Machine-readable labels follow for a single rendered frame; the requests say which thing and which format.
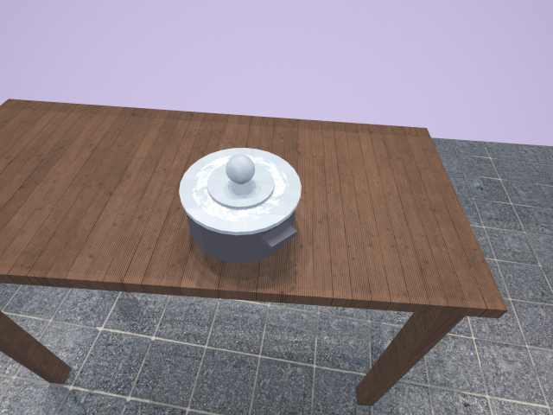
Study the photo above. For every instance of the lid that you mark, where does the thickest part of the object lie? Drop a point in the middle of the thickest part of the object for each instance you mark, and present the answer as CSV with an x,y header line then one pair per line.
x,y
218,204

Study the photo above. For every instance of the table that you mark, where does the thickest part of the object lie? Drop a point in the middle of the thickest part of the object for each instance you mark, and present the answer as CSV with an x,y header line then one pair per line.
x,y
89,199

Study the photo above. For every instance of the knob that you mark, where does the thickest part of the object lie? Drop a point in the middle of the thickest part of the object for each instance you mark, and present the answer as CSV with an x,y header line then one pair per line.
x,y
240,169

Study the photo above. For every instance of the pot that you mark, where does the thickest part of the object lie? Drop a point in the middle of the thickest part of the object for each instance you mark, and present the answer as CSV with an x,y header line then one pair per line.
x,y
240,249

